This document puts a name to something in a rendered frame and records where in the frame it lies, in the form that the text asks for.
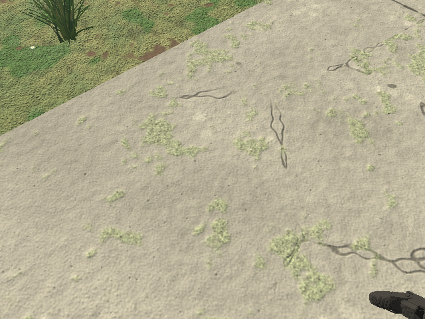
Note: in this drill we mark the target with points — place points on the right robot hand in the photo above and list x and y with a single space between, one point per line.
408 304

